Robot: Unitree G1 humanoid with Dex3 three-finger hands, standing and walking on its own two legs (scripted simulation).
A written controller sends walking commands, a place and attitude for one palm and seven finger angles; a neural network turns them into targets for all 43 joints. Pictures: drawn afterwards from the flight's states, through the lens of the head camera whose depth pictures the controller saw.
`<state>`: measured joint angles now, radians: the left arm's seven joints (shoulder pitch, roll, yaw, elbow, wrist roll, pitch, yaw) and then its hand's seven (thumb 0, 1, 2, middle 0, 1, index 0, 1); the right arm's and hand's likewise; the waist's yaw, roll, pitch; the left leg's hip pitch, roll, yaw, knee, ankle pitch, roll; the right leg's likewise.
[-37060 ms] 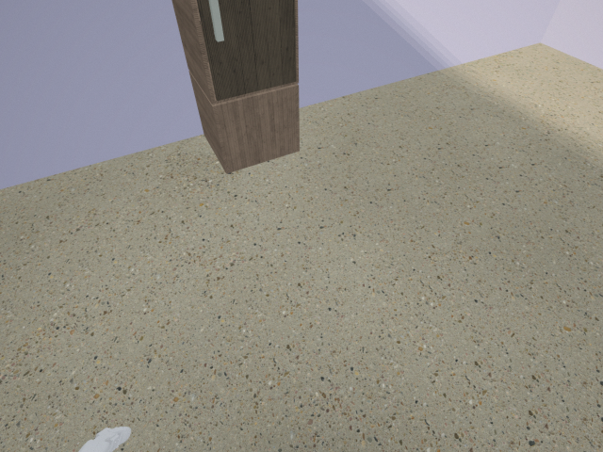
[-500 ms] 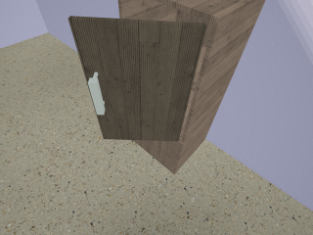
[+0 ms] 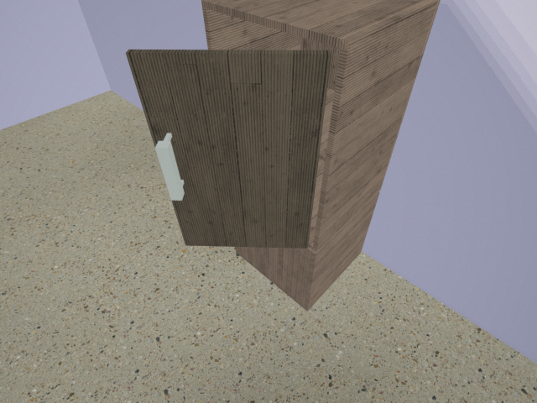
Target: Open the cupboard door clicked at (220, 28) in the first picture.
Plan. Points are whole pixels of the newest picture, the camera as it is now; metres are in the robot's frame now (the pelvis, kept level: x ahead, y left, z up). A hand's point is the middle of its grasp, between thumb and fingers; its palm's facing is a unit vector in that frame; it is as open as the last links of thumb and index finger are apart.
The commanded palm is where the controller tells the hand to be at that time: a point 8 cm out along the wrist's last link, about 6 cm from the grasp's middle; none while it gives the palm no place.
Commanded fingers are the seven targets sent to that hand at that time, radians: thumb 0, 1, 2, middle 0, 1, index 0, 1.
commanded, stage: look again from close up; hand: left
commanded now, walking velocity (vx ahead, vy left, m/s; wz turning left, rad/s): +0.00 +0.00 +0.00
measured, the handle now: (173, 166) +0.62 +0.26 +0.00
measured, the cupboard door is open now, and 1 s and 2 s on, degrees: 41 41 41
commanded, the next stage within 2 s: shuffle to correct the standing spot in 0.18 s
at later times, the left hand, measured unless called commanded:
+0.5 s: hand out of the picture -0.04 +0.21 -0.17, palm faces +0.01 -0.98 -0.19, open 7.4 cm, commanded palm none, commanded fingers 0.00 0.90 0.90 -0.20 -0.30 -0.20 -0.30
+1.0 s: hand out of the picture +0.00 +0.25 -0.19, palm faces +0.03 -0.99 -0.12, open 7.4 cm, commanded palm none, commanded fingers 0.00 0.90 0.90 -0.20 -0.30 -0.20 -0.30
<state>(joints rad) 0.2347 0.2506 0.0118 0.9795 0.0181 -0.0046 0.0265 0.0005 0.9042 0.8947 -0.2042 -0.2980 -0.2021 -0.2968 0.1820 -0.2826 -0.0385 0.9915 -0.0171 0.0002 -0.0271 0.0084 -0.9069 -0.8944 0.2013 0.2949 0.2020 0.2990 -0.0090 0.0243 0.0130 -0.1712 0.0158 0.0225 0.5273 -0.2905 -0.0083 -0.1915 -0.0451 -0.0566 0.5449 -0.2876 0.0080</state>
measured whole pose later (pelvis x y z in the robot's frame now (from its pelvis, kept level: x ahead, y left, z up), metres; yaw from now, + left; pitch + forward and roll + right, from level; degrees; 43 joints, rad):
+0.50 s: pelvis -0.03 +0.02 +0.01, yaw +0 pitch -2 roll -1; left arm 0.34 0.20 0.01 1.06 0.02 0.03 0.01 0.00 0.90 0.89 -0.20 -0.30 -0.20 -0.30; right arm 0.35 -0.18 0.00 1.11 -0.02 0.03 0.00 0.01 -0.91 -0.89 0.20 0.29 0.20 0.30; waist -0.01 -0.01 0.02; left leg -0.24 0.01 0.03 0.51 -0.28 0.02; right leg -0.23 -0.05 -0.05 0.47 -0.27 0.02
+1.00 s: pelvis +0.04 +0.10 -0.01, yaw -2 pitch -2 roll -1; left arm 0.40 0.11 0.04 1.09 0.04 0.02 0.01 0.00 0.90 0.89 -0.20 -0.30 -0.20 -0.30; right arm 0.30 -0.15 -0.04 1.04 -0.02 -0.05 -0.02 0.01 -0.92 -0.89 0.20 0.29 0.20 0.30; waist 0.00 -0.03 0.03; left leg -0.27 0.01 0.14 0.60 -0.31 0.07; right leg -0.34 -0.09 -0.04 0.94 -0.47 0.00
